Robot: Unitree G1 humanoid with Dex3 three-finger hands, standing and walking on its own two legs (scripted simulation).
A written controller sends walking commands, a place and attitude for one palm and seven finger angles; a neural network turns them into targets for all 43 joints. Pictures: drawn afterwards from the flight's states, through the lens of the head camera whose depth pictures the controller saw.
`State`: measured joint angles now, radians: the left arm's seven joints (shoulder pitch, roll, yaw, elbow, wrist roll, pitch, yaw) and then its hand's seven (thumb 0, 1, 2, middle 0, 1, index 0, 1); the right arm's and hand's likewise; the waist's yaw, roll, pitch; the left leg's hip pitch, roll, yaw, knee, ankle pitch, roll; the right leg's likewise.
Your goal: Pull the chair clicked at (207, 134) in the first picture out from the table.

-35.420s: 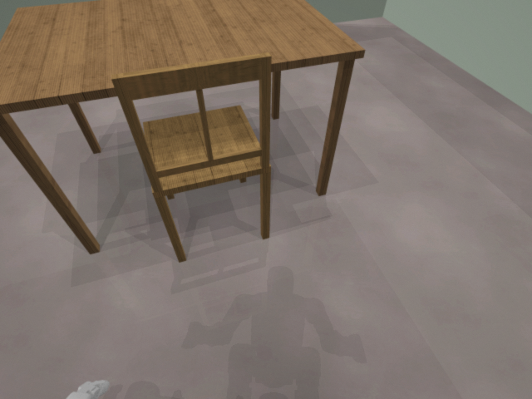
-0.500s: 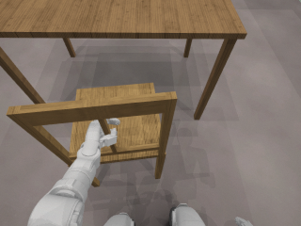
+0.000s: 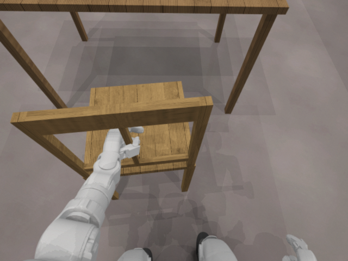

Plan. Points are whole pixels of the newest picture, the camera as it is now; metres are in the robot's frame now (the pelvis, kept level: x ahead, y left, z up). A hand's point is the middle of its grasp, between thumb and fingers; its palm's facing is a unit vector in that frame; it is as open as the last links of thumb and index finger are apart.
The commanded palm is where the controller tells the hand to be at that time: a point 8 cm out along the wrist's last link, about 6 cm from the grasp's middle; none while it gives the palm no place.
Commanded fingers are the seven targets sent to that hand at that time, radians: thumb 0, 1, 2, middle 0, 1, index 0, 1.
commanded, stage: step backward, pulling the chair out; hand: left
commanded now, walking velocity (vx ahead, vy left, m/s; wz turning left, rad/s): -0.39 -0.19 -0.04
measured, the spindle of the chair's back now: (130, 145) +0.40 +0.12 -0.10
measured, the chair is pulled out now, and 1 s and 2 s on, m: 0.38 0.62 0.63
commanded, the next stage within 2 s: stop walking, hand still on the chair in 0.48 s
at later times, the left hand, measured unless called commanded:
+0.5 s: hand (133, 193) +0.26 +0.10 -0.06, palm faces -0.04 -0.98 -0.17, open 4.9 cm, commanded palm +0.26 +0.15 -0.06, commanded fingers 0.00 0.90 0.90 -0.50 -1.45 -0.50 -1.45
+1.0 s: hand (123, 250) +0.15 +0.11 -0.06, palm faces -0.05 -0.98 -0.17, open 4.9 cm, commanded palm +0.13 +0.16 -0.04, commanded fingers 0.00 0.90 0.90 -0.50 -1.45 -0.50 -1.45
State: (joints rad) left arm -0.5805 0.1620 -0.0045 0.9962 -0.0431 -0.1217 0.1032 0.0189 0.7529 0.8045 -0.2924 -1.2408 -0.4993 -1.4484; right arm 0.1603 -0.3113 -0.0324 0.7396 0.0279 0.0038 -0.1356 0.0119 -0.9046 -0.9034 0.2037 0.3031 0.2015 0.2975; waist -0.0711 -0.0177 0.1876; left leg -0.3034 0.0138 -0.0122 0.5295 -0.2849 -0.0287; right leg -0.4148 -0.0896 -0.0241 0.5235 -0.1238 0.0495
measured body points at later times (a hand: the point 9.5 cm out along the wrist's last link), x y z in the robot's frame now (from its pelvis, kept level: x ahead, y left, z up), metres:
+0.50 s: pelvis -0.11 +0.00 +0.00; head -0.02 -0.02 +0.44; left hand +0.26 +0.15 -0.05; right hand -0.03 -0.29 -0.13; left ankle -0.14 +0.15 -0.72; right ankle -0.05 -0.13 -0.73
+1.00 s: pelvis -0.15 +0.00 +0.01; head -0.13 -0.02 +0.45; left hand +0.14 +0.16 -0.04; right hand -0.06 -0.25 -0.13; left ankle -0.15 +0.15 -0.73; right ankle -0.14 -0.12 -0.73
